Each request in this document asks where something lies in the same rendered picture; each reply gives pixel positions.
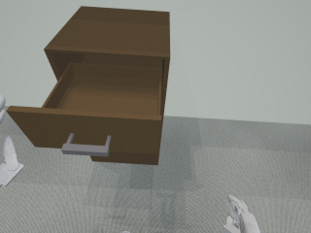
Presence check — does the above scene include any left robot hand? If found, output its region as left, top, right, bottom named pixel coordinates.
left=0, top=95, right=23, bottom=187

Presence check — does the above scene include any handle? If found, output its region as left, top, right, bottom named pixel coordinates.
left=61, top=133, right=112, bottom=157

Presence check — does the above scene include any drawer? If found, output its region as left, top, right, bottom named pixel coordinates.
left=6, top=62, right=162, bottom=154

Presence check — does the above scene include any cabinet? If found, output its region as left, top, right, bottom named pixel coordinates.
left=44, top=6, right=171, bottom=165

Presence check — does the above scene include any right robot hand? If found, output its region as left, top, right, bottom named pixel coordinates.
left=224, top=194, right=260, bottom=233

